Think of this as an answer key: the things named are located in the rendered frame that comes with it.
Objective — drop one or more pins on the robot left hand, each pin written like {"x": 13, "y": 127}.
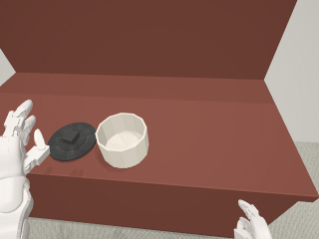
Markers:
{"x": 14, "y": 139}

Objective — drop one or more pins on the pot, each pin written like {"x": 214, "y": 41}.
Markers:
{"x": 123, "y": 140}

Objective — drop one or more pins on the lid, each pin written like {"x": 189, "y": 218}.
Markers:
{"x": 66, "y": 151}

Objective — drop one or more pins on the knob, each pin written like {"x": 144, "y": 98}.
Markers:
{"x": 70, "y": 136}

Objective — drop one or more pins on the robot right hand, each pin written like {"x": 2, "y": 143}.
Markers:
{"x": 256, "y": 228}

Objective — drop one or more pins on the left robot forearm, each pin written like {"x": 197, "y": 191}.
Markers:
{"x": 16, "y": 203}

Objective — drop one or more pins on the table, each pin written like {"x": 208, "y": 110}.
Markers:
{"x": 194, "y": 71}

